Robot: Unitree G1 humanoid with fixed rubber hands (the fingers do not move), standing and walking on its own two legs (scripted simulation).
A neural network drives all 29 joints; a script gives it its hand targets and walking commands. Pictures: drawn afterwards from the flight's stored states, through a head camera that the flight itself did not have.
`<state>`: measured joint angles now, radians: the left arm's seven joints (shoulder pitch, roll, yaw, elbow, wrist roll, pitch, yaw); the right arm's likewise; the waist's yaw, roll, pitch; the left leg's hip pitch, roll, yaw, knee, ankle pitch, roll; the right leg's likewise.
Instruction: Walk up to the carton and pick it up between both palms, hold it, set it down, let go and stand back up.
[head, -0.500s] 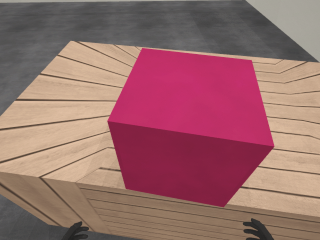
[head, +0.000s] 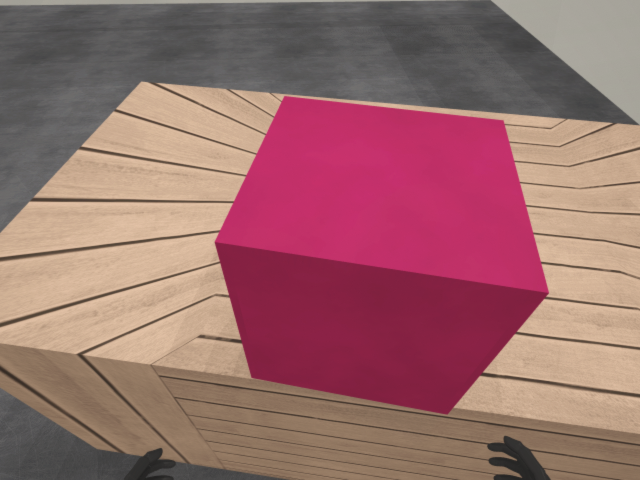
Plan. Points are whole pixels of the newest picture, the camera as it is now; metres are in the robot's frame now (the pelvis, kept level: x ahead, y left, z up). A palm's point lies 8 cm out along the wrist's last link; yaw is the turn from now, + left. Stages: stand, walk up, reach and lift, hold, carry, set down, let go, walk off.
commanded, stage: stand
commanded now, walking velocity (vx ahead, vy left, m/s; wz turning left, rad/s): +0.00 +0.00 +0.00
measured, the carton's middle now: (367, 259) +0.38 -0.05 +0.08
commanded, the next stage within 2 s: walk up in 0.84 s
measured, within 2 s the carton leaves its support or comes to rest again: neither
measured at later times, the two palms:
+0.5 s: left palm out of the picture +0.11 +0.25 -0.11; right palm out of the picture +0.14 -0.27 -0.08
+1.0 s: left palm out of the picture +0.10 +0.25 -0.11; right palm out of the picture +0.12 -0.27 -0.08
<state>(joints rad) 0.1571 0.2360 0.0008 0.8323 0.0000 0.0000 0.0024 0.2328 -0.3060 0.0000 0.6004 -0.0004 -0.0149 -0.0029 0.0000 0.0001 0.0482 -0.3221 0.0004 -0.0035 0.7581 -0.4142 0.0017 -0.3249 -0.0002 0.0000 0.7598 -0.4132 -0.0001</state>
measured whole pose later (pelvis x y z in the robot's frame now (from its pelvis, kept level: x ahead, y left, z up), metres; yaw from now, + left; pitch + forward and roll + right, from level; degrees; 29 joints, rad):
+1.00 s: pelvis -0.01 +0.00 +0.00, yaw +0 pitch -2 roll +0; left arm 0.13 0.24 0.00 0.91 0.00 0.00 0.00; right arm 0.23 -0.32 0.00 0.64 0.00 -0.02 -0.01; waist 0.00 0.00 0.05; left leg -0.32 0.00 0.00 0.76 -0.40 0.00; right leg -0.32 0.00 0.00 0.76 -0.39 0.00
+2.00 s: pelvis -0.02 +0.00 +0.00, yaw +0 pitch -3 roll +0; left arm 0.21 0.27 0.00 0.92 0.00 -0.01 0.00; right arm 0.26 -0.33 0.00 0.65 0.00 -0.02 -0.01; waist 0.00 0.00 0.05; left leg -0.32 0.00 0.00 0.76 -0.39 0.00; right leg -0.32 0.00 0.00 0.76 -0.39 0.00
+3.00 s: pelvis -0.02 +0.00 +0.00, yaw +0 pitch -3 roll +0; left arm 0.22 0.27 0.00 0.92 0.00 -0.01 0.00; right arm 0.26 -0.34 0.00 0.65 0.00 -0.01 0.00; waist 0.00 0.00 0.05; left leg -0.32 0.00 0.00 0.76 -0.38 0.00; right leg -0.32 0.00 0.00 0.76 -0.38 0.00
